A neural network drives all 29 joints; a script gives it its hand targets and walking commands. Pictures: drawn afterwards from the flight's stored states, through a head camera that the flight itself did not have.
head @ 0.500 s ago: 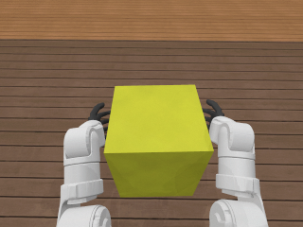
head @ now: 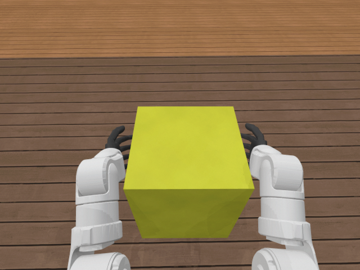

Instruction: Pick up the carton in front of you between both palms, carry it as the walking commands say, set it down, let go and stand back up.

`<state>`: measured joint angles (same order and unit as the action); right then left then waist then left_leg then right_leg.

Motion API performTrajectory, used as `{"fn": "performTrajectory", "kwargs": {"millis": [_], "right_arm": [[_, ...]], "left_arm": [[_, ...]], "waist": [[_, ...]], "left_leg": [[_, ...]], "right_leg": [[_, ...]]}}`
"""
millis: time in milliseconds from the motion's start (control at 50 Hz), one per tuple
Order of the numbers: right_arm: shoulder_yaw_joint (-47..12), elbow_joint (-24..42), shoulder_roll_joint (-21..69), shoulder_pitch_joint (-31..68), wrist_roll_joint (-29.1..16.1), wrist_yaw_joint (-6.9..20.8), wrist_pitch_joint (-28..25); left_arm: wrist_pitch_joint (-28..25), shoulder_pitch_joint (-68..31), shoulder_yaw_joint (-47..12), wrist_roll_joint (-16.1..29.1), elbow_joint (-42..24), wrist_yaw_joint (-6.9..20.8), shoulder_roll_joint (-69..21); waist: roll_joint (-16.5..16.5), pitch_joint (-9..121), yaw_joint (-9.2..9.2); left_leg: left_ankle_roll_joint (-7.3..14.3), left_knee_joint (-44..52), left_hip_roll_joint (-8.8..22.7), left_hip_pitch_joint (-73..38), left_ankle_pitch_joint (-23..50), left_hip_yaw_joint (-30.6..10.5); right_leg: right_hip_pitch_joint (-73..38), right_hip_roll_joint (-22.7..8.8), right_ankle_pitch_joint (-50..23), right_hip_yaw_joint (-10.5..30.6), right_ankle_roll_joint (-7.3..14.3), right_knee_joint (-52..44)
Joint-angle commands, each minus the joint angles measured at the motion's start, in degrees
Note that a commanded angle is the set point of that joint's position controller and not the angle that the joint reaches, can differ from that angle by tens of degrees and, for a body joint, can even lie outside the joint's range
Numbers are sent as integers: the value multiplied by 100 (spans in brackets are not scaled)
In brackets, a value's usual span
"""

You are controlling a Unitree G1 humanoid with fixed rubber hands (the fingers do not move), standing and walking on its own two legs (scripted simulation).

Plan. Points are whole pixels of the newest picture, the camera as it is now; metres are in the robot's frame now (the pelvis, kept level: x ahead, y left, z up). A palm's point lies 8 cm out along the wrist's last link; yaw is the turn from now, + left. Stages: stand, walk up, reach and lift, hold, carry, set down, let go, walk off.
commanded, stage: carry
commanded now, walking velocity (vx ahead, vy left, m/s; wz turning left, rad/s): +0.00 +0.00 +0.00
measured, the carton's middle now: (185, 175) +0.32 +0.00 +0.05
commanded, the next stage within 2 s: none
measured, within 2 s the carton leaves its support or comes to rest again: neither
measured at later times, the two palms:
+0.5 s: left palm (109, 167) +0.29 +0.15 +0.13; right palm (260, 165) +0.29 -0.15 +0.13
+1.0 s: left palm (104, 174) +0.27 +0.15 +0.13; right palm (261, 172) +0.27 -0.14 +0.13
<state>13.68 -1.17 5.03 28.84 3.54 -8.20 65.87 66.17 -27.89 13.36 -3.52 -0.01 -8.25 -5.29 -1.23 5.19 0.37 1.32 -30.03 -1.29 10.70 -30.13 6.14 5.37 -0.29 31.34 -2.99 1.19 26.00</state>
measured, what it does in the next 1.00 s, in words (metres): stands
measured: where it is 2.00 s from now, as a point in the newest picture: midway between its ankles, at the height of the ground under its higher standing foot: outside the picture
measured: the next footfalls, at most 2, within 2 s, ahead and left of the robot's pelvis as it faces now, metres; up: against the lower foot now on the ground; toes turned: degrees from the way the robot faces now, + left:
none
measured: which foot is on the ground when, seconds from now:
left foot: down 0.00-1.00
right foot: down 0.00-1.00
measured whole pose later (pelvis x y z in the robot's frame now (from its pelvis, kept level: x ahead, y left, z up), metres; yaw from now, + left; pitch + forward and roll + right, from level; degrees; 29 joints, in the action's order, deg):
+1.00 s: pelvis -0.05 +0.01 +0.00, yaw +0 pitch +0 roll +1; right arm 14.3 -1.8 5.1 29.4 4.1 -8.2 66.6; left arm 66.7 -29.3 13.2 -3.5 1.7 -8.3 -4.8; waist -0.7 4.1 0.0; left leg 2.1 -28.9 -1.1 12.5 -25.5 6.2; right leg 7.2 -0.1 26.8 -3.2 1.0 25.0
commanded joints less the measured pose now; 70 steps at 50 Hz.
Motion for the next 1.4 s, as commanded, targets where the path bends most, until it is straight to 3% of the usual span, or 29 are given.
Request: {"fn": "performTrajectory", "kwargs": {"millis": [0,520,1380], "right_arm": [[-3559,374,4967,3518,-1490,592,-14],[-3454,256,4953,3613,-1488,607,37],[-3433,291,4937,3637,-1501,623,52]], "left_arm": [[-65,-3695,-3607,1568,-491,611,-4831],[-24,-3767,-3489,1542,-298,593,-4864],[-11,-3809,-3491,1567,-262,612,-4912]], "waist": [[52,1860,-62],[57,1638,-52],[81,1607,-46]], "left_leg": [[319,66,718,-924,3390,-550],[333,283,804,-673,2682,-629],[335,376,840,-544,2444,-680]], "right_leg": [[-469,-681,-3810,340,162,8],[-240,-669,-2803,371,174,-199],[-106,-661,-2383,371,171,-258]]}}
